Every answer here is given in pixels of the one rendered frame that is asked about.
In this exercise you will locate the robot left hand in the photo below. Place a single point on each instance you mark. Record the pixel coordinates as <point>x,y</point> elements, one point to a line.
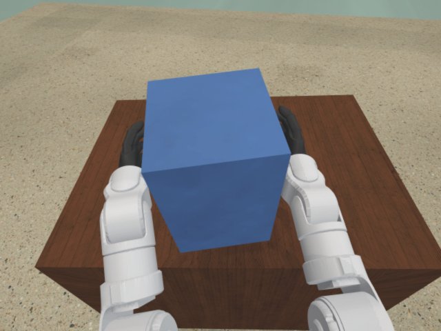
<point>130,154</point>

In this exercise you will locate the robot left forearm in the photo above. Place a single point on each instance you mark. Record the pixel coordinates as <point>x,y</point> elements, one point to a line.
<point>132,278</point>

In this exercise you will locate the robot left upper arm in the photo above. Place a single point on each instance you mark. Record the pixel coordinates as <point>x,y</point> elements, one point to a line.
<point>156,320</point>

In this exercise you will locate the robot right upper arm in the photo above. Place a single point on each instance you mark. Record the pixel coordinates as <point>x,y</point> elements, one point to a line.
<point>356,311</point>

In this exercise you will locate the robot right hand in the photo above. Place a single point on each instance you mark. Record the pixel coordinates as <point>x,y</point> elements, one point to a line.
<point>291,130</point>

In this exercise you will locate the carton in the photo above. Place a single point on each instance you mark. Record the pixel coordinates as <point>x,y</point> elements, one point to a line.
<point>214,158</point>

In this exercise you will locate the robot right forearm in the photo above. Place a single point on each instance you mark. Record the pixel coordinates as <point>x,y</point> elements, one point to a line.
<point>330,261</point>

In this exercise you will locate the pedestal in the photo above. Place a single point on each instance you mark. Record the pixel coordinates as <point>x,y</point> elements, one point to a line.
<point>261,285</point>

